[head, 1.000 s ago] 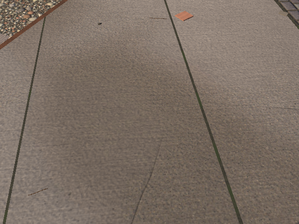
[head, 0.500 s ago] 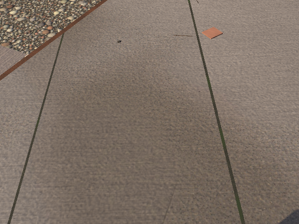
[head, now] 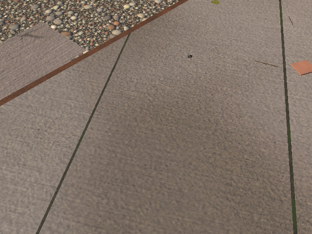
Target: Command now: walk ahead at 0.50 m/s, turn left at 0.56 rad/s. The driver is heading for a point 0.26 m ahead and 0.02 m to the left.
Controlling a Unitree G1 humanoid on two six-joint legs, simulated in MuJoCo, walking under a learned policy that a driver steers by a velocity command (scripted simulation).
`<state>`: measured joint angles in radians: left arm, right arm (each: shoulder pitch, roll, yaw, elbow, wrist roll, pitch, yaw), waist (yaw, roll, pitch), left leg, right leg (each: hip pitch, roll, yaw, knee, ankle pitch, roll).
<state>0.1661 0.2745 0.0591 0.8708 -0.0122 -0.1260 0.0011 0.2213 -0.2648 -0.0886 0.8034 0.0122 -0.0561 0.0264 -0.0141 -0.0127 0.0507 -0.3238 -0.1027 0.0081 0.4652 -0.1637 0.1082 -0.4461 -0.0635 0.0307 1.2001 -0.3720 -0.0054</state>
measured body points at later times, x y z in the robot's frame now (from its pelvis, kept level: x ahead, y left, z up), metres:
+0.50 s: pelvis +0.20 -0.04 +0.00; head +0.24 -0.04 +0.44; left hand +0.32 +0.22 -0.12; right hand +0.33 -0.30 -0.13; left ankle +0.15 +0.10 -0.70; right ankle +0.31 -0.13 -0.74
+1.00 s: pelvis +0.26 -0.01 +0.00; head +0.27 +0.00 +0.45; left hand +0.33 +0.26 -0.14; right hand +0.35 -0.25 -0.14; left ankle +0.20 +0.11 -0.74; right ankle +0.31 -0.13 -0.74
